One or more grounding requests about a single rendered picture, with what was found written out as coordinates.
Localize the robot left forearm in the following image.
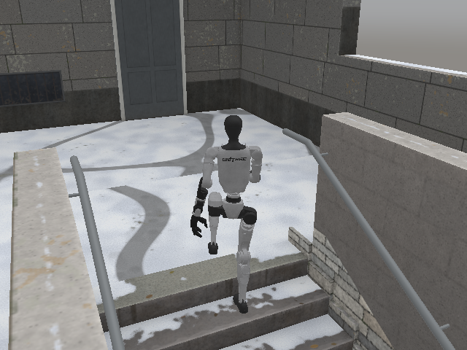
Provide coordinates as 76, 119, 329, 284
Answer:
192, 177, 208, 217

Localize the left robot hand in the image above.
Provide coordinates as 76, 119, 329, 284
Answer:
190, 215, 208, 238

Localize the left robot foot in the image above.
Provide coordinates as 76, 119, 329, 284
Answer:
208, 242, 218, 254

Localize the left robot upper arm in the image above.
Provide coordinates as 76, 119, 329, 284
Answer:
201, 147, 219, 189

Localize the humanoid robot torso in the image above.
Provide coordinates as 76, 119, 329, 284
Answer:
217, 143, 251, 219

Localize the right robot upper arm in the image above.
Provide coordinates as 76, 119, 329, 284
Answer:
249, 146, 263, 183

